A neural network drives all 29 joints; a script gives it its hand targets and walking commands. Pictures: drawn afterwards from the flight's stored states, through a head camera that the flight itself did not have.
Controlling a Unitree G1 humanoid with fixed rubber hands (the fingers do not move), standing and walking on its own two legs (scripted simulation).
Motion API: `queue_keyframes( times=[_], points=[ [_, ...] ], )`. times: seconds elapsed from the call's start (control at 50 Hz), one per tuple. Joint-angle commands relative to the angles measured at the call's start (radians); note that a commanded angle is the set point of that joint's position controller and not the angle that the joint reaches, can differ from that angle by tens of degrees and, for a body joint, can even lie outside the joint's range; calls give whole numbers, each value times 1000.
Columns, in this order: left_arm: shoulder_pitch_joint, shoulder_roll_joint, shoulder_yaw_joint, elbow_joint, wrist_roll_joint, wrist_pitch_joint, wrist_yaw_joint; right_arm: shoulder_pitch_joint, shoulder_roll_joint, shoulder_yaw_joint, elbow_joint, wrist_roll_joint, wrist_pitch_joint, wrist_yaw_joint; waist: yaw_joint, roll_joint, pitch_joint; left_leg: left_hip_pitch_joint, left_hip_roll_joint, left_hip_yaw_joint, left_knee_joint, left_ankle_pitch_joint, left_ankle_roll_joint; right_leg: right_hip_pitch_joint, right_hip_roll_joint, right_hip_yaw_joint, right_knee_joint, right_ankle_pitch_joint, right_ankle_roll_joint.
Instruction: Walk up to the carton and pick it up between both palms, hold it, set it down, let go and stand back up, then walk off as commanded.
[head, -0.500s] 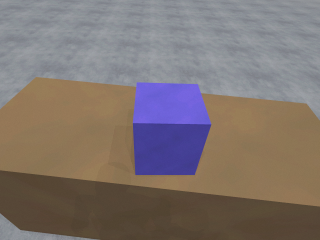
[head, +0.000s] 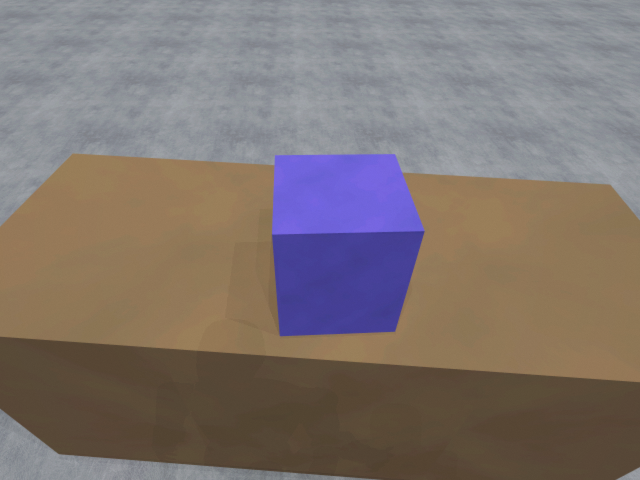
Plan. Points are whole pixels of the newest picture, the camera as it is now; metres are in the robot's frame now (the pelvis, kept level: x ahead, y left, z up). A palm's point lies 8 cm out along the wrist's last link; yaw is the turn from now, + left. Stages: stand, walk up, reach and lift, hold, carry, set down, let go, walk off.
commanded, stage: stand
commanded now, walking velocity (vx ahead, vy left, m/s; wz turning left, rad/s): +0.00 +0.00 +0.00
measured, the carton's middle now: (336, 246) +0.52 -0.01 -0.01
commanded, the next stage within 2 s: walk off in 0.66 s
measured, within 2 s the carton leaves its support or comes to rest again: neither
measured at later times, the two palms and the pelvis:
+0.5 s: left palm out of the picture +0.04 +0.28 -0.14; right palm out of the picture +0.04 -0.28 -0.12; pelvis +0.00 +0.00 +0.00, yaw +0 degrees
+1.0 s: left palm out of the picture +0.06 +0.30 -0.14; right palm out of the picture +0.07 -0.29 -0.13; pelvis -0.01 +0.00 -0.01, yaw +0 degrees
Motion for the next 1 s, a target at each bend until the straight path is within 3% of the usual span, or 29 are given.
queue_keyframes(
  times=[0.0, 0.02, 0.04, 0.06, 0.08, 0.16, 0.18, 0.2, 0.22, 0.28, 0.34, 0.4, 0.42, 0.44, 0.48, 0.54, 0.6, 0.62, 0.64, 0.7, 0.78, 0.8, 0.82, 0.84, 0.88, 0.9, 0.92, 0.96, 0.98],
  points=[
    [-22, 201, 26, -75, -2, -22, 12, -37, -262, -48, -68, 11, -24, -14, -9, -1, 29, -62, 177, -196, -137, 53, -34, -63, -97, 81, -58, 37, -58],
    [13, 201, 22, -62, -8, -22, 16, -57, -260, -42, -59, 12, -27, -12, 24, -39, 41, -50, 167, -200, -122, 29, -3, -48, -97, 98, -76, 22, -57],
    [-17, 202, 25, -61, -7, -16, 14, -54, -260, -44, -64, 9, -26, -17, -10, 37, 63, -73, 164, -187, -137, 23, -22, -73, -95, 87, -70, 25, -53],
    [-13, 244, 34, -60, -8, -26, 15, -4, -232, -39, -45, 0, -21, -14, -11, 18, 61, -74, 178, -220, -166, 8, -32, -66, -89, 93, -35, -12, -61],
    [1, 212, 32, -61, -4, -18, 9, -41, -310, -56, -41, -1, -20, -17, 4, 83, 29, -51, 176, -218, -193, -66, -46, -68, -70, 69, -25, 10, -46],
    [-6, 210, 27, -73, -6, -27, 16, -53, -281, -48, -54, 3, -31, -11, 5, -13, 36, -48, 155, -172, -124, 74, -17, -48, -99, 104, -74, 36, -58],
    [-43, 221, 24, -72, -1, -14, 12, -35, -286, -54, -55, 5, -26, -15, -24, -4, 42, -37, 159, -162, -141, 108, -60, -86, -103, 96, -56, 39, -56],
    [3, 223, 34, -73, -5, -22, 15, -34, -293, -49, -50, 7, -26, -13, 1, -6, 22, -10, 163, -169, -111, 132, -24, -91, -94, 108, -60, 39, -54],
    [-10, 201, 24, -72, -4, -23, 14, -31, -283, -52, -40, -1, -21, -16, -8, 53, 8, -13, 174, -173, -134, 81, -48, -74, -96, 87, -54, 11, -58],
    [-6, 194, 19, -70, 2, -23, 18, -69, -253, -43, -51, 10, -29, -11, -5, -20, 43, -34, 168, -183, -124, 118, -10, -74, -101, 81, -53, 61, -57],
    [-4, 239, 27, -65, -6, -28, 16, -49, -262, -37, -58, 13, -28, -8, -9, 68, 31, -39, 159, -167, -124, 125, -12, -48, -106, 103, -60, 83, -56],
    [-13, 191, 12, -51, 8, -17, 14, -33, -247, -37, -43, 7, -29, -21, -17, -73, 38, -32, 171, -180, -100, 177, -11, -59, -107, 106, -69, 64, -66],
    [18, 173, 6, -53, -10, -18, 9, -49, -275, -36, -48, 7, -26, -17, 13, 31, 24, -39, 164, -166, -108, 105, -12, -51, -111, 101, -70, 41, -59],
    [-1, 232, 15, -50, 2, -15, 11, -46, -293, -52, -44, 9, -22, -20, -8, -28, 37, -28, 161, -188, -151, 61, -43, -62, -89, 73, -51, 33, -55],
    [11, 223, 17, -52, -5, -16, 13, -31, -282, -39, -48, 9, -21, -13, 6, 38, 92, -90, 169, -186, -149, 10, -24, -81, -99, 103, -64, 5, -54],
    [-2, 195, 9, -62, 2, -23, 9, -73, -263, -28, -63, 6, -31, -13, 4, 30, 7, -45, 169, -182, -151, -70, -23, -48, -97, 100, -48, 3, -64],
    [-28, 214, 19, -50, -6, -20, 14, -97, -279, -36, -59, 11, -25, -12, -9, 51, -18, -23, 178, -186, -148, 8, -44, -34, -102, 107, -53, 75, -44],
    [-41, 266, 30, -47, -3, -24, 15, -89, -276, -37, -58, 19, -22, -11, -6, -28, 26, -4, 178, -187, -160, 66, -23, -77, -97, 86, -48, 50, -52],
    [-20, 231, 16, -56, -6, -27, 12, -77, -291, -44, -54, 19, -22, -14, -9, 21, 26, 1, 160, -161, -129, 98, -20, -91, -98, 102, -67, 60, -46],
    [5, 206, 9, -41, -7, -20, 16, -62, -293, -40, -52, 15, -22, -13, -8, -53, 26, -4, 165, -162, -103, 151, -14, -72, -105, 105, -65, 63, -50],
    [-69, 256, 28, -56, -12, -25, 19, -99, -241, -30, -49, 18, -22, -20, -18, -7, -44, 15, 181, -178, -100, 199, -12, -32, -116, 107, -61, 124, -58],
    [-34, 258, 31, -69, -17, -28, 20, -106, -245, -32, -49, 7, -26, -14, 16, 34, 9, -45, 172, -164, -101, 198, -15, -1, -107, 105, -70, 130, -52],
    [-58, 209, 12, -54, 3, -16, 23, -103, -277, -37, -48, 20, -27, -21, -24, 18, -47, 23, 172, -176, -102, 278, -37, -18, -117, 88, -50, 168, -61],
    [-69, 290, 80, -146, -25, 4, 21, -11, -319, -70, -92, 19, -3, -8, -32, 2, 51, -30, 194, -195, 13, 492, 4, -148, -70, 40, 127, 340, -101],
    [-22, 263, 83, -157, -32, 16, 35, -22, -345, -85, -107, 6, 8, -17, -31, 82, 16, -40, 287, -224, 42, 661, 88, -162, -9, -4, 282, 212, -94],
    [6, 257, 94, -166, -32, 23, 27, -14, -359, -90, -147, 6, 14, -17, -34, 158, -14, -28, 330, -258, 49, 741, 135, -197, 31, -22, 417, -26, -87],
    [-8, 236, 95, -193, -25, 37, 32, 12, -351, -105, -171, -4, 17, -22, -39, 159, -18, 0, 374, -321, 35, 770, 181, -288, 77, -13, 539, -340, -94],
    [15, 258, 106, -196, -15, 56, 26, -28, -377, -113, -215, -7, 22, -28, -31, 202, -59, -112, 430, -338, 20, 593, 242, -231, 40, 42, 681, -381, -91],
    [56, 265, 107, -217, -19, 63, 26, -64, -369, -113, -252, -16, 22, -33, -26, 126, -49, -125, 434, -367, 38, 553, 259, -253, 45, 71, 716, -365, -94]
  ],
)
